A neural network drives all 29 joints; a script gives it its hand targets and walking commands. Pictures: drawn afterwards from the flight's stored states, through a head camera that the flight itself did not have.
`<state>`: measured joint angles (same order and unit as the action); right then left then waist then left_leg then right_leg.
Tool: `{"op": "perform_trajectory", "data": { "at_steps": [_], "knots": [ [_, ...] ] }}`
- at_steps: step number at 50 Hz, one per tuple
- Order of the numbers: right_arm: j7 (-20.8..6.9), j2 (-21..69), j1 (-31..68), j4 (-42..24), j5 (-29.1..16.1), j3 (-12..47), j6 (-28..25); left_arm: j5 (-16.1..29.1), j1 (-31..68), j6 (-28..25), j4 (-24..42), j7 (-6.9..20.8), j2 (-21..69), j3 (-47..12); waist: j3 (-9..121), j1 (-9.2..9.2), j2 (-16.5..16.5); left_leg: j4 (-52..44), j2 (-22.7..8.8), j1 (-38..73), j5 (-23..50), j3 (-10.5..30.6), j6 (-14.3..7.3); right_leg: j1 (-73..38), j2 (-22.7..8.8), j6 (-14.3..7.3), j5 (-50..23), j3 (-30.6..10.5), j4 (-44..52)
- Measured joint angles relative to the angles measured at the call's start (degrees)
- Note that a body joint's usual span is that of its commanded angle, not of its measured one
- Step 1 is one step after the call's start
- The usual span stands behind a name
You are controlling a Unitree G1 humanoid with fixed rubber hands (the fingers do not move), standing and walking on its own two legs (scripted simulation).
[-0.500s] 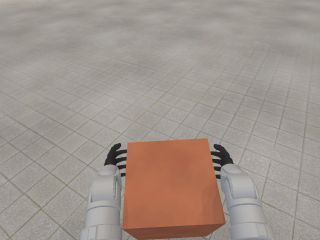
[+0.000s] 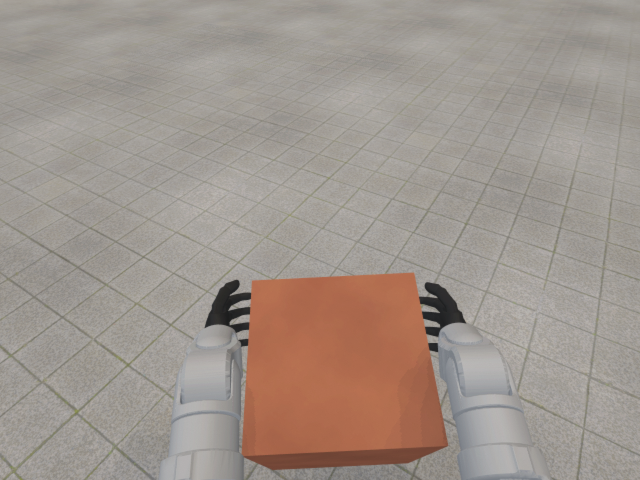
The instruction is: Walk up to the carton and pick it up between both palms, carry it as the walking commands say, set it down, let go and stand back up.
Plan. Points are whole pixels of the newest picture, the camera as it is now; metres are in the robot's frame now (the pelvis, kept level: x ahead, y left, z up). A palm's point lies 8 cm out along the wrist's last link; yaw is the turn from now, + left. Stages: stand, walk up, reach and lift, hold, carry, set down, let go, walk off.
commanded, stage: carry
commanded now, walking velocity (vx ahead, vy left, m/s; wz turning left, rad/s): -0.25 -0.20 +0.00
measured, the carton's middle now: (337, 380) +0.28 +0.01 -0.04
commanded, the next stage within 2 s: none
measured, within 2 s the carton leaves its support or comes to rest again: neither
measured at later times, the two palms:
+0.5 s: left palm (233, 414) +0.18 +0.12 +0.08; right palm (526, 418) +0.17 -0.18 +0.08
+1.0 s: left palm (391, 464) +0.13 -0.04 +0.07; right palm out of the picture +0.03 -0.31 +0.08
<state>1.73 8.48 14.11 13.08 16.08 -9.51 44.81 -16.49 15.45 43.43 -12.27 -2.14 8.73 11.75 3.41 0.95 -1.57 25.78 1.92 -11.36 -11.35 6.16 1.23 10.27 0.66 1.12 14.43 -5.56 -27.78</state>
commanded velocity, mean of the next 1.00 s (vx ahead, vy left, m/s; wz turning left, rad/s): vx -0.03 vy -0.02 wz -0.53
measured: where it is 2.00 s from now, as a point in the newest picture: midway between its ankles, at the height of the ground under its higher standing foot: outside the picture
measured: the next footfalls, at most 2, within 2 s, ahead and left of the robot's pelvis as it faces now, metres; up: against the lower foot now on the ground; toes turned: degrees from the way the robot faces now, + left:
left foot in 0.40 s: -0.05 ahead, +0.06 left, +0.00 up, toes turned +5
right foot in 0.74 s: -0.09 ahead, -0.19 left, +0.00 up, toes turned -21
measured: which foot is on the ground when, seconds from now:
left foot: down 0.00-0.16, up 0.18-0.38, down 0.40-0.76, up 0.78-1.00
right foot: down 0.00-0.42, up 0.44-0.72, down 0.74-1.00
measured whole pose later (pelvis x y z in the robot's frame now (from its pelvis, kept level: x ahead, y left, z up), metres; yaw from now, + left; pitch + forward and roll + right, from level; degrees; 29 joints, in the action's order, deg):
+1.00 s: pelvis -0.15 -0.09 -0.01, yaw -20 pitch +4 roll +0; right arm 11.1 7.3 2.6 -26.1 3.2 -2.0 67.3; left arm -3.6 3.3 67.6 23.3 -11.5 7.3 1.6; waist 6.3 -0.8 0.2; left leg 57.6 -5.5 -32.7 -26.2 -4.0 5.4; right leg 25.9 2.8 -4.4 12.2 3.0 -33.6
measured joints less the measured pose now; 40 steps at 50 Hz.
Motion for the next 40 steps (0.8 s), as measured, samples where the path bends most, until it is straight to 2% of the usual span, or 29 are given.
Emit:
{"op": "perform_trajectory", "data": {
  "at_steps": [4,8,9,12,14,18,20,21,22,24,26,28,30,33,35,37,38,40],
  "knots": [
    [0.89,-0.23,-1.09,-7.14,-2.56,0.92,1.96,2.93,-0.57,1.93,6.54,-0.88,-0.18,-1.55,0.71,0.19,0.32,4.59,-1.20,-6.62,-1.26,0.10,0.90,6.50,0.79,-0.96,0.74,2.10,-4.02],
    [2.26,-0.52,-2.70,-17.69,-6.11,1.77,5.94,6.09,-2.01,5.03,15.81,-2.18,-0.37,-4.00,-0.30,-0.56,2.67,9.82,-3.80,-12.87,-2.01,0.42,2.08,10.87,3.04,-2.46,0.04,4.35,-5.69],
    [2.61,-0.61,-3.21,-20.32,-6.97,1.87,7.16,6.67,-2.24,6.01,17.88,-2.36,-0.40,-4.58,-0.52,-0.91,2.93,12.31,-4.43,-14.83,-1.74,-0.91,1.66,11.90,3.25,-2.88,-0.06,4.95,-6.26],
    [3.85,-0.84,-5.05,-26.70,-9.42,2.52,10.98,7.99,-4.08,9.45,23.77,-3.03,-0.71,-6.40,-0.47,-1.53,1.83,25.05,-4.10,-19.77,-12.28,-5.48,0.40,14.54,2.40,-3.69,-0.39,5.53,-7.36],
    [4.66,-0.98,-6.37,-30.44,-10.77,3.56,13.90,9.24,-6.16,12.14,27.98,-3.84,-0.99,-7.17,0.12,-1.71,0.97,28.01,-3.61,-20.09,-13.53,-7.84,-0.24,15.79,1.81,-3.56,-1.34,5.24,-6.81],
    [6.04,-1.20,-9.82,-37.28,-12.50,5.58,18.46,11.88,-10.08,16.94,35.54,-5.16,-1.34,-8.33,1.96,-0.93,-0.39,19.45,-2.05,-14.98,-14.74,-10.33,-0.10,18.32,1.48,-3.36,-3.50,4.17,-5.60],
    [6.35,-1.21,-11.33,-39.73,-12.99,6.35,20.13,12.70,-11.76,18.93,38.46,-5.98,-1.41,-8.86,3.02,-0.45,-0.71,10.42,-1.85,-10.00,-11.75,-11.71,0.01,19.78,1.93,-3.00,-4.04,3.70,-6.19],
    [6.45,-1.19,-11.99,-40.28,-13.11,6.87,20.50,13.11,-12.33,19.80,39.53,-6.19,-1.46,-8.69,3.22,-0.53,-1.78,7.86,-1.37,-9.01,-8.20,-12.59,-1.26,20.59,1.51,-2.73,-3.83,3.23,-7.43],
    [6.51,-1.15,-12.63,-40.40,-13.15,7.34,20.85,13.44,-13.16,20.50,40.21,-6.33,-1.49,-8.57,3.41,-0.57,-2.22,8.15,-1.26,-9.24,-7.43,-13.00,-2.44,21.75,1.38,-2.07,-0.28,3.29,-10.43],
    [6.72,-1.18,-12.65,-39.54,-13.50,7.48,22.19,14.01,-13.61,22.13,40.13,-6.76,-1.47,-8.03,3.15,-0.11,-1.14,9.25,-2.74,-8.97,-8.21,-13.59,-3.57,24.59,1.20,-0.60,8.00,6.07,-21.70],
    [6.67,-1.16,-12.70,-38.50,-13.33,7.30,22.95,14.15,-13.09,23.37,39.05,-6.97,-1.46,-7.75,3.19,0.57,-0.16,8.57,-4.40,-7.95,-8.20,-14.37,-3.48,26.31,0.17,0.28,9.56,8.24,-31.37],
    [6.60,-1.11,-13.77,-38.86,-13.13,7.24,23.35,14.25,-13.38,23.91,38.71,-7.04,-1.47,-8.15,3.74,1.12,0.81,7.59,-6.19,-7.28,-7.54,-15.15,-2.91,25.88,-0.96,0.90,8.87,9.51,-34.37],
    [6.60,-1.07,-14.64,-40.04,-13.00,7.30,23.78,14.41,-13.76,24.19,39.19,-7.06,-1.47,-8.57,4.11,1.28,1.76,7.52,-8.08,-7.24,-7.17,-15.93,-2.30,23.84,-1.64,1.30,8.86,10.38,-32.50],
    [6.62,-1.05,-15.06,-41.50,-12.92,7.45,24.14,14.57,-13.87,24.47,40.24,-7.06,-1.47,-8.80,4.53,0.77,2.81,9.03,-10.92,-8.24,-7.43,-17.17,-1.22,19.22,-1.86,1.22,9.20,11.82,-24.56],
    [6.67,-1.07,-14.79,-41.76,-12.81,7.52,24.33,14.57,-13.58,24.58,40.37,-6.97,-1.48,-8.68,4.82,0.29,3.31,10.81,-12.80,-9.24,-7.98,-18.18,-0.27,15.40,-1.45,0.79,7.66,12.94,-16.89],
    [6.75,-1.11,-14.47,-41.76,-12.72,7.56,24.48,14.45,-13.12,24.73,40.24,-6.82,-1.46,-8.50,5.14,-0.03,3.02,13.58,-14.28,-10.34,-9.06,-19.58,0.92,10.63,-1.24,0.23,2.58,13.71,-6.68],
    [6.83,-1.17,-14.24,-41.64,-12.80,7.18,24.44,14.34,-12.92,24.45,39.60,-6.75,-1.43,-8.69,5.30,-0.11,3.69,15.77,-15.60,-11.50,-9.90,-19.67,1.63,10.21,-0.29,-1.49,2.76,13.80,-4.91],
    [7.33,-1.17,-14.22,-41.44,-12.63,6.53,24.28,13.81,-12.51,23.86,37.11,-6.91,-1.42,-9.54,4.86,-0.57,4.22,22.90,-14.68,-15.09,-17.36,-15.99,3.98,12.55,0.63,-3.62,2.93,13.07,-7.48]
  ]
}}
